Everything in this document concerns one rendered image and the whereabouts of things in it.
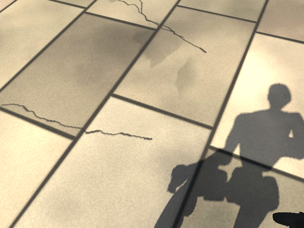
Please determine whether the robot right hand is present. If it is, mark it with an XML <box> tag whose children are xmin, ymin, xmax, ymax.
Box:
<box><xmin>273</xmin><ymin>212</ymin><xmax>304</xmax><ymax>228</ymax></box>

